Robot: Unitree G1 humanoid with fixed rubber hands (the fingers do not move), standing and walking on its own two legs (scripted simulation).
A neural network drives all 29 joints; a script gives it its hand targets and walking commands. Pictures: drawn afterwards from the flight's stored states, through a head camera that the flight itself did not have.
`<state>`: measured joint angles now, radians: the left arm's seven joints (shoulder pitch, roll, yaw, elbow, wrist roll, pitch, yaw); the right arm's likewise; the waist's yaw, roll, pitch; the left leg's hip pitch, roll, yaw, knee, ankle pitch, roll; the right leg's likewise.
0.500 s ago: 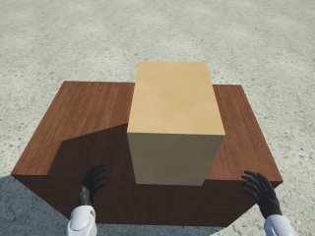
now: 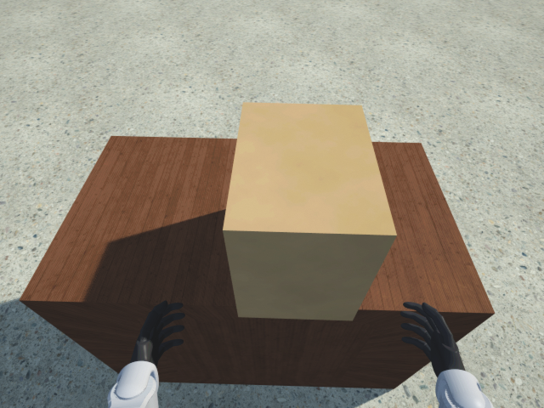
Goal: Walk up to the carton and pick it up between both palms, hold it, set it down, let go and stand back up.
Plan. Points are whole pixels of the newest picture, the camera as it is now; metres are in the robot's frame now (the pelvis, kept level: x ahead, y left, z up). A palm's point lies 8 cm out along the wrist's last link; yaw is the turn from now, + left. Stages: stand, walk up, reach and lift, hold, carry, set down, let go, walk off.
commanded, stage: set down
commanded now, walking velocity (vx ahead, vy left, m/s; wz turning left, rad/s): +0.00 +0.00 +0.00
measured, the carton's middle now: (298, 213) +0.42 -0.01 +0.01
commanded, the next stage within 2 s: let go in 0.24 s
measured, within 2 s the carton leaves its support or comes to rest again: neither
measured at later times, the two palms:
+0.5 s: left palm (149, 380) +0.16 +0.22 -0.08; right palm (439, 387) +0.16 -0.22 -0.07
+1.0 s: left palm (129, 395) +0.15 +0.25 -0.09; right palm (447, 407) +0.14 -0.23 -0.09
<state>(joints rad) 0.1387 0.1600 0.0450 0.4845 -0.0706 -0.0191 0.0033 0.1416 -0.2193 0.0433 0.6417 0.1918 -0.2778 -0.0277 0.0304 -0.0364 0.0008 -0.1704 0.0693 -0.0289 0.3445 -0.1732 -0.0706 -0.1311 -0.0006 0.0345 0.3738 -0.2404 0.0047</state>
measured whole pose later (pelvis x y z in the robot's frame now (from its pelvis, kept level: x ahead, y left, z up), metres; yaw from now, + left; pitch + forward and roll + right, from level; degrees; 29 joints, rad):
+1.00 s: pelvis +0.00 +0.01 +0.00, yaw +1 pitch -2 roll -1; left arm 0.18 0.21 0.05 0.61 0.01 0.02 -0.02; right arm 0.19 -0.25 0.04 0.75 0.01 -0.09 -0.04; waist 0.03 -0.01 0.06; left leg -0.18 0.08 -0.03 0.45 -0.24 -0.06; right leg -0.09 0.01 0.02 0.37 -0.25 0.01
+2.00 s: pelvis -0.03 +0.02 -0.01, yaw +1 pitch -4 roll -2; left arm 0.19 0.29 0.05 0.91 0.01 -0.02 -0.02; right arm 0.26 -0.26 0.04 0.75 0.01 -0.03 -0.03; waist 0.03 -0.01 0.06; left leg -0.21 0.08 -0.03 0.50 -0.21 -0.04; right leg -0.09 0.01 0.02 0.37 -0.21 0.03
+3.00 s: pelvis -0.03 +0.01 +0.00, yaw +1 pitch -4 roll -1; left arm 0.19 0.30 0.05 0.97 0.01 -0.03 -0.02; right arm 0.27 -0.28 0.04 0.81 0.01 -0.03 -0.03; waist 0.03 0.02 0.06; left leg -0.18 0.08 -0.03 0.44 -0.19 -0.04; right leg -0.09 0.00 0.02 0.37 -0.21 0.03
